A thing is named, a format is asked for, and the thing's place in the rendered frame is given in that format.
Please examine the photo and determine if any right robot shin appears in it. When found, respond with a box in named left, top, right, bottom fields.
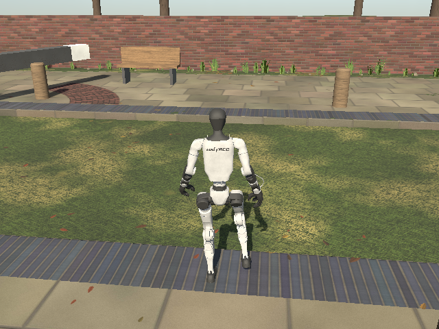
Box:
left=237, top=213, right=248, bottom=259

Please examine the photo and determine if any left robot upper arm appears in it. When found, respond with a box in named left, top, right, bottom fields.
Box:
left=185, top=138, right=204, bottom=175

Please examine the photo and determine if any right robot upper arm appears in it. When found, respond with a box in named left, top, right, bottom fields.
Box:
left=233, top=138, right=252, bottom=176

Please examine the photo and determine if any robot left foot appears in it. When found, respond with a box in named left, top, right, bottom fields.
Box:
left=206, top=265, right=217, bottom=283

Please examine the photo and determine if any robot left hand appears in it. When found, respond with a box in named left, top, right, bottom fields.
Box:
left=179, top=184, right=195, bottom=196

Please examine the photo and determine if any robot right forearm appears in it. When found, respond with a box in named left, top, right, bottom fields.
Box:
left=246, top=165, right=261, bottom=194

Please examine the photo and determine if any robot left forearm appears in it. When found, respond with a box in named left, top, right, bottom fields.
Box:
left=180, top=165, right=192, bottom=187

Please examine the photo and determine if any robot right hand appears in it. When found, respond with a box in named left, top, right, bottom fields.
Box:
left=248, top=191, right=263, bottom=208

